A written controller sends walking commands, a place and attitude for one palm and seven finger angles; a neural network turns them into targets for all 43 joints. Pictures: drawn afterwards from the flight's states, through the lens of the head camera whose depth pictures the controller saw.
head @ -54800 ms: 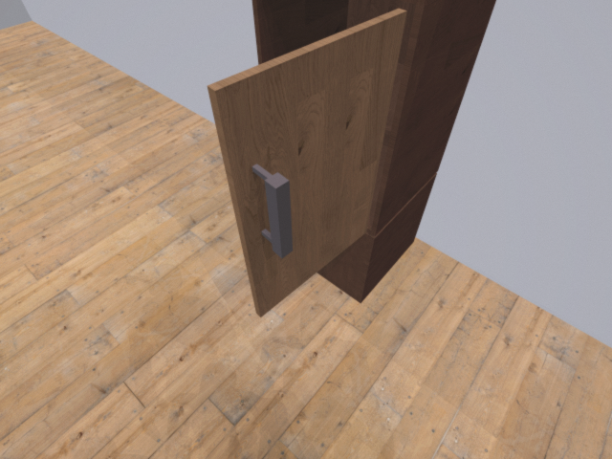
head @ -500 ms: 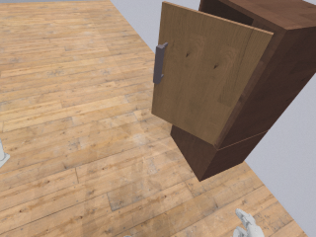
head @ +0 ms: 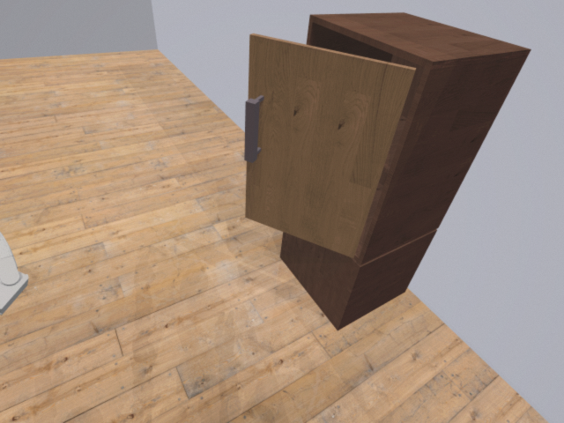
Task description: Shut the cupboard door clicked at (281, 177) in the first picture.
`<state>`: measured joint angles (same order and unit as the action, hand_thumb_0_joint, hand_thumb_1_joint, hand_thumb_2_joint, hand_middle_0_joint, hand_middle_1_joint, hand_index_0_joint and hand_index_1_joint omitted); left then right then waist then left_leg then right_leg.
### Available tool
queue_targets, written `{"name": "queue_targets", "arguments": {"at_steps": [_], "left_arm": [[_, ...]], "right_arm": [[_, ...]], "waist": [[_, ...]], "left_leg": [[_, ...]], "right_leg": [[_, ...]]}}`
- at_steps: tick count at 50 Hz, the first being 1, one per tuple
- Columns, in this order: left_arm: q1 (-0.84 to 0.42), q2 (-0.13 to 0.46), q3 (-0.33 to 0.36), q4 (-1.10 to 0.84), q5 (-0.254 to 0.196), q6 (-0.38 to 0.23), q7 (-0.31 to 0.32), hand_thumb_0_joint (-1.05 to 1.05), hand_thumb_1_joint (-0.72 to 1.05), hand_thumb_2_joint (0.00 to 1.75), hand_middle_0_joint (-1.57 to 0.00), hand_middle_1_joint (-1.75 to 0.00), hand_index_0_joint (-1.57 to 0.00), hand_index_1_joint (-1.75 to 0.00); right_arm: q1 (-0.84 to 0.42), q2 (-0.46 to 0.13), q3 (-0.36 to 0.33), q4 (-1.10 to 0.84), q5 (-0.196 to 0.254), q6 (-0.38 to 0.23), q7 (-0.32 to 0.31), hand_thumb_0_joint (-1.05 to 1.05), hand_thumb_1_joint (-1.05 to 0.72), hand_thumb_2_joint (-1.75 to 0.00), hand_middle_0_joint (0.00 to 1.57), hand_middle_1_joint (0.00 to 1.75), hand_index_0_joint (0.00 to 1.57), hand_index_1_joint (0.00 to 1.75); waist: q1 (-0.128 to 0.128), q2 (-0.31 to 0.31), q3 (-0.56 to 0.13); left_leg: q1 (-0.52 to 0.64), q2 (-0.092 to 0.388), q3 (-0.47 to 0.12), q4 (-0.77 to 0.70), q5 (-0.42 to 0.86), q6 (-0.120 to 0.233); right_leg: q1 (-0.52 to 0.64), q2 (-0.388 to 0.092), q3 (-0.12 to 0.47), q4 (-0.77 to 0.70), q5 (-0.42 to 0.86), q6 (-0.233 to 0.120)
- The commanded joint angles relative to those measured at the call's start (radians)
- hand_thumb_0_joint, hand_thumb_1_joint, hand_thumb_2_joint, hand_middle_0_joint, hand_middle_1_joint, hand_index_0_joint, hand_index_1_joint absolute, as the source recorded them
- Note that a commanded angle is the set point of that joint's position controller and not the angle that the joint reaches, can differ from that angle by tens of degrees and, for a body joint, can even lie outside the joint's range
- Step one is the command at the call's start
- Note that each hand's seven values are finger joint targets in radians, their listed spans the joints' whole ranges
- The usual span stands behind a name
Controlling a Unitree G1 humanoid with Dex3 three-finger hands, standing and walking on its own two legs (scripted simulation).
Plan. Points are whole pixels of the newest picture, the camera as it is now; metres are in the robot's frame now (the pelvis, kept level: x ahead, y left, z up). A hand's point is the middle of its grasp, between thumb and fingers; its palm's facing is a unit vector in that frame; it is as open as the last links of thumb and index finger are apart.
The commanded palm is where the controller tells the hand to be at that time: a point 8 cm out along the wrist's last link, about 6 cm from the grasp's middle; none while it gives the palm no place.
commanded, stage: stop stepping back and stand still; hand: left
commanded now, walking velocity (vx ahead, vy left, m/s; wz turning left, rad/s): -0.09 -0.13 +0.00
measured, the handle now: (255, 128) +0.86 +0.10 +0.04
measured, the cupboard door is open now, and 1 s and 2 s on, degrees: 34 34 34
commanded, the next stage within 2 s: let the arm hang, fingers relaxed in 1.06 s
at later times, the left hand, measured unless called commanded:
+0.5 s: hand out of the picture +0.16 +0.29 +0.19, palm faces +0.47 -0.82 -0.32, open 7.4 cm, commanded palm +0.09 +0.33 +0.20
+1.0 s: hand out of the picture +0.15 +0.34 +0.19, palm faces +0.41 -0.80 -0.44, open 7.4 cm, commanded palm +0.09 +0.38 +0.20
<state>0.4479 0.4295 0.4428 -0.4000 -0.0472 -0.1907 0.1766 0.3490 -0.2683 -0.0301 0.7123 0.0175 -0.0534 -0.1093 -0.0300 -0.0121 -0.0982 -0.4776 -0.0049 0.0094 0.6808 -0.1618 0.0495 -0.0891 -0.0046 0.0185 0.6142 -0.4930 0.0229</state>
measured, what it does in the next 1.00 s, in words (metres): steps on the spot: right foot, then left foot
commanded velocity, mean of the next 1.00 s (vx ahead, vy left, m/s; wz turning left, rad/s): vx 0.03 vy -0.03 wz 0.00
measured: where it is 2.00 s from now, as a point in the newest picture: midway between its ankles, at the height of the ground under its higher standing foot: outside the picture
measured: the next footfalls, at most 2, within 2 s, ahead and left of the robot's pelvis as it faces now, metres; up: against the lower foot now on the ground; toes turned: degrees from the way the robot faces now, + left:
right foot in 0.52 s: -0.03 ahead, -0.05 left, +0.00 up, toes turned +0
left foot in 0.74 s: +0.01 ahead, +0.18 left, +0.00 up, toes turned +4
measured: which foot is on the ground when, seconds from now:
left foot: down 0.00-0.52, up 0.54-0.72, down 0.74-1.00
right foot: down 0.00-0.36, up 0.38-0.50, down 0.52-1.00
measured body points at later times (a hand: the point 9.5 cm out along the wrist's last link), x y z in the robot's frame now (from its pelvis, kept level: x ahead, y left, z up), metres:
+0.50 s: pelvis -0.05 +0.02 +0.01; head -0.08 +0.04 +0.46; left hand +0.13 +0.33 +0.21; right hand +0.11 -0.20 -0.06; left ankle +0.12 +0.08 -0.71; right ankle -0.08 -0.06 -0.71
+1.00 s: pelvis -0.05 +0.08 +0.03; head -0.05 +0.10 +0.47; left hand +0.12 +0.38 +0.21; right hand +0.11 -0.14 -0.05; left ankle -0.03 +0.18 -0.71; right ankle -0.07 -0.05 -0.71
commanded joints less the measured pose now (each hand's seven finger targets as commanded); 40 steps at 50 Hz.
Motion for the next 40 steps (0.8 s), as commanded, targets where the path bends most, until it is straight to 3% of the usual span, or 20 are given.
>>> {"name": "queue_targets", "arguments": {"at_steps": [1,5,8,10,11,14,16,18,19,20,23,24,25,26,27,29,31,34,37,40], "left_arm": [[-0.085,0.203,0.091,-0.375,-0.003,-0.084,-0.001,0.0,0.9,0.9,-0.2,-0.3,-0.2,-0.3],[0.18,0.227,0.154,-0.422,-0.014,-0.066,-0.008,0.0,0.9,0.9,-0.2,-0.3,-0.2,-0.3],[0.225,0.239,0.19,-0.367,-0.031,-0.046,0.001,0.0,0.9,0.9,-0.2,-0.3,-0.2,-0.3],[0.184,0.208,0.181,-0.283,-0.039,-0.027,0.013,0.0,0.9,0.9,-0.2,-0.3,-0.2,-0.3],[0.128,0.177,0.136,-0.247,-0.03,-0.016,0.017,0.0,0.9,0.9,-0.2,-0.3,-0.2,-0.3],[-0.096,0.161,0.061,-0.181,-0.004,-0.009,0.019,0.0,0.9,0.9,-0.2,-0.3,-0.2,-0.3],[-0.187,0.153,0.021,-0.18,0.006,-0.001,0.01,0.0,0.9,0.9,-0.2,-0.3,-0.2,-0.3],[-0.214,0.143,0.014,-0.235,0.001,-0.002,0.002,0.0,0.9,0.9,-0.2,-0.3,-0.2,-0.3],[-0.212,0.168,0.036,-0.263,-0.001,-0.004,-0.003,0.0,0.9,0.9,-0.2,-0.3,-0.2,-0.3],[-0.222,0.219,0.074,-0.332,0.0,-0.016,-0.007,0.0,0.9,0.9,-0.2,-0.3,-0.2,-0.3],[0.007,0.176,0.075,-0.37,-0.009,-0.019,-0.021,0.0,0.9,0.9,-0.2,-0.3,-0.2,-0.3],[0.074,0.19,0.092,-0.384,-0.007,-0.019,-0.022,0.0,0.9,0.9,-0.2,-0.3,-0.2,-0.3],[0.155,0.227,0.147,-0.386,-0.005,-0.017,-0.017,0.0,0.9,0.9,-0.2,-0.3,-0.2,-0.3],[0.119,0.237,0.151,-0.433,-0.011,-0.016,-0.013,0.0,0.9,0.9,-0.2,-0.3,-0.2,-0.3],[0.067,0.214,0.135,-0.399,-0.009,-0.014,-0.002,0.0,0.9,0.9,-0.2,-0.3,-0.2,-0.3],[0.044,0.187,0.123,-0.272,-0.006,-0.02,0.022,0.0,0.9,0.9,-0.2,-0.3,-0.2,-0.3],[-0.022,0.18,0.099,-0.205,0.009,-0.023,0.036,0.0,0.9,0.9,-0.2,-0.3,-0.2,-0.3],[-0.062,0.138,0.037,-0.163,0.019,-0.023,0.038,0.0,0.9,0.9,-0.2,-0.3,-0.2,-0.3],[-0.079,0.153,0.023,-0.238,0.018,-0.023,0.025,0.0,0.9,0.9,-0.2,-0.3,-0.2,-0.3],[-0.062,0.177,0.064,-0.31,0.023,-0.029,0.014,0.0,0.9,0.9,-0.2,-0.3,-0.2,-0.3]], "right_arm": [[-0.199,-0.081,-0.006,-0.225,-0.019,-0.123,0.011,0.0,-0.9,-0.9,0.2,0.3,0.2,0.3],[-0.175,-0.058,-0.008,-0.245,-0.023,-0.119,0.044,0.0,-0.9,-0.9,0.2,0.3,0.2,0.3],[-0.163,-0.039,-0.011,-0.234,-0.027,-0.08,0.042,0.0,-0.9,-0.9,0.2,0.3,0.2,0.3],[-0.148,-0.05,-0.016,-0.201,-0.034,-0.058,0.029,0.0,-0.9,-0.9,0.2,0.3,0.2,0.3],[-0.146,-0.045,-0.009,-0.188,-0.031,-0.047,0.025,0.0,-0.9,-0.9,0.2,0.3,0.2,0.3],[-0.171,-0.063,-0.008,-0.171,-0.019,-0.046,0.009,0.0,-0.9,-0.9,0.2,0.3,0.2,0.3],[-0.196,-0.072,0.0,-0.177,-0.018,-0.051,0.0,0.0,-0.9,-0.9,0.2,0.3,0.2,0.3],[-0.227,-0.072,0.015,-0.205,-0.016,-0.069,0.003,0.0,-0.9,-0.9,0.2,0.3,0.2,0.3],[-0.232,-0.062,0.011,-0.216,-0.017,-0.08,0.008,0.0,-0.9,-0.9,0.2,0.3,0.2,0.3],[-0.241,-0.059,0.004,-0.22,-0.02,-0.088,0.015,0.0,-0.9,-0.9,0.2,0.3,0.2,0.3],[-0.234,-0.038,-0.007,-0.245,-0.027,-0.081,0.047,0.0,-0.9,-0.9,0.2,0.3,0.2,0.3],[-0.224,-0.03,-0.006,-0.257,-0.017,-0.068,0.056,0.0,-0.9,-0.9,0.2,0.3,0.2,0.3],[-0.207,-0.023,-0.013,-0.264,-0.014,-0.052,0.062,0.0,-0.9,-0.9,0.2,0.3,0.2,0.3],[-0.218,-0.039,-0.023,-0.25,-0.018,-0.03,0.064,0.0,-0.9,-0.9,0.2,0.3,0.2,0.3],[-0.204,-0.041,-0.021,-0.224,-0.018,-0.02,0.062,0.0,-0.9,-0.9,0.2,0.3,0.2,0.3],[-0.193,-0.029,-0.002,-0.217,-0.023,-0.026,0.05,0.0,-0.9,-0.9,0.2,0.3,0.2,0.3],[-0.221,-0.034,0.0,-0.211,-0.02,-0.037,0.029,0.0,-0.9,-0.9,0.2,0.3,0.2,0.3],[-0.205,-0.048,-0.002,-0.2,-0.011,-0.058,0.012,0.0,-0.9,-0.9,0.2,0.3,0.2,0.3],[-0.221,-0.083,-0.019,-0.225,0.009,-0.071,0.007,0.0,-0.9,-0.9,0.2,0.3,0.2,0.3],[-0.229,-0.057,0.004,-0.22,-0.001,-0.076,0.016,0.0,-0.9,-0.9,0.2,0.3,0.2,0.3]], "waist": [[0.028,0.285,0.044],[0.034,0.243,-0.116],[0.007,0.011,-0.065],[-0.002,-0.052,0.0],[-0.012,-0.071,0.044],[-0.029,-0.082,0.149],[-0.031,0.055,0.195],[-0.001,0.308,0.174],[0.025,0.303,0.14],[0.039,0.29,0.091],[0.053,0.274,-0.01],[0.049,0.186,-0.02],[0.046,0.005,-0.032],[0.037,-0.119,0.019],[0.017,-0.159,0.078],[-0.001,-0.032,0.12],[0.017,-0.011,0.109],[0.025,0.002,0.063],[0.035,-0.01,-0.003],[0.024,0.137,-0.026]], "left_leg": [[0.116,0.202,-0.397,-0.631,-0.573,-0.095],[0.099,0.087,-0.108,-0.463,-0.359,-0.117],[0.227,0.027,-0.013,-0.161,-0.189,-0.092],[0.277,0.023,-0.026,0.016,-0.142,-0.085],[0.263,0.03,-0.035,0.04,-0.146,-0.08],[0.315,0.044,-0.065,0.036,-0.193,-0.06],[0.283,0.079,-0.156,-0.14,-0.353,-0.049],[0.04,0.198,-0.406,-0.623,-0.733,-0.087],[-0.025,0.231,-0.431,-0.706,-0.771,-0.119],[-0.019,0.222,-0.397,-0.711,-0.718,-0.145],[-0.051,0.138,-0.12,-0.584,-0.507,-0.167],[-0.041,0.071,-0.027,-0.422,-0.458,-0.158],[0.049,-0.009,0.063,-0.104,-0.309,-0.128],[0.064,-0.034,0.037,0.251,-0.199,-0.106],[-0.045,-0.014,-0.035,0.395,-0.179,-0.1],[-0.068,0.053,-0.056,0.299,-0.188,-0.087],[0.024,0.055,-0.007,0.066,-0.18,-0.067],[0.236,0.033,0.031,-0.187,-0.082,-0.039],[0.346,0.148,-0.052,-0.236,0.182,-0.015],[0.259,0.162,-0.098,-0.314,0.177,-0.014]], "right_leg": [[-0.13,0.111,-0.044,0.026,-0.026,-0.039],[0.071,0.084,-0.056,-0.209,0.055,-0.068],[-0.204,-0.07,0.084,-0.33,-0.058,-0.146],[-0.394,-0.17,0.211,-0.392,-0.142,-0.206],[-0.432,-0.187,0.2,-0.383,-0.168,-0.206],[-0.563,-0.147,0.121,-0.305,-0.218,-0.162],[-0.573,-0.063,0.047,-0.163,-0.228,-0.114],[-0.275,0.119,-0.074,0.121,-0.105,-0.045],[-0.168,0.144,-0.078,0.214,-0.064,-0.043],[-0.117,0.147,-0.077,0.228,-0.05,-0.046],[0.093,0.141,-0.126,-0.026,-0.046,-0.083],[0.081,0.08,-0.055,-0.161,-0.047,-0.101],[-0.08,-0.068,0.149,-0.34,-0.124,-0.143],[-0.327,-0.297,0.45,-0.495,-0.211,-0.228],[-0.368,-0.343,0.493,-0.516,-0.265,-0.275],[-0.308,-0.269,0.33,-0.449,-0.136,-0.237],[-0.233,-0.208,0.226,-0.375,0.036,-0.19],[-0.203,-0.131,0.146,-0.297,0.229,-0.111],[-0.149,-0.052,0.083,-0.177,0.453,-0.024],[-0.087,-0.018,-0.01,-0.124,0.407,-0.009]]}}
